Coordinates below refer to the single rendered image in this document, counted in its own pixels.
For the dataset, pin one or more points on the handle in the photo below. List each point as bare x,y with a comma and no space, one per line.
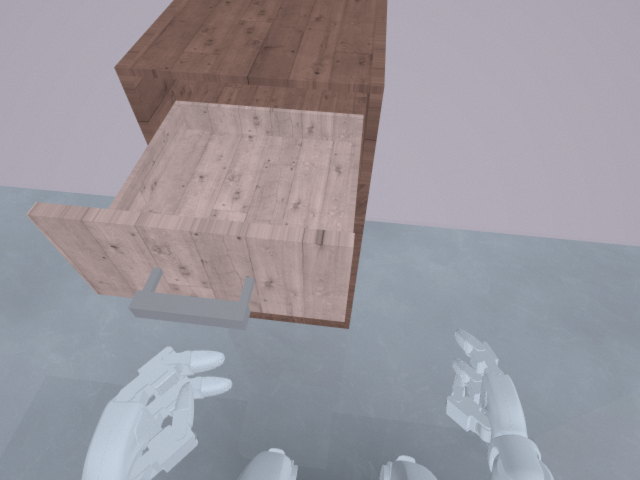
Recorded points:
187,309

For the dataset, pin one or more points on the robot left hand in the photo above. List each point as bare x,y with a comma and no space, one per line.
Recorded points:
127,426

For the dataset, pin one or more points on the drawer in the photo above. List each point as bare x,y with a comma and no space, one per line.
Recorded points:
224,192

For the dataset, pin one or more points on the right robot forearm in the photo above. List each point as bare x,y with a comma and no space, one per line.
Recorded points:
514,457

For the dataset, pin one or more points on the right robot thigh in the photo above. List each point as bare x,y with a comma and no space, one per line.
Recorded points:
405,470

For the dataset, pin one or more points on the cabinet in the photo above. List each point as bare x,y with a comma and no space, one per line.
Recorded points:
313,55

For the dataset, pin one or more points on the robot right hand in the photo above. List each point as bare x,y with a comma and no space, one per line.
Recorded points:
491,393

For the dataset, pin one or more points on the left robot thigh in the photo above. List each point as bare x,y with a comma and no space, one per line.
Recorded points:
269,465

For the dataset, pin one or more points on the robot thigh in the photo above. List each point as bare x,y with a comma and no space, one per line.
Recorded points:
405,470
269,465

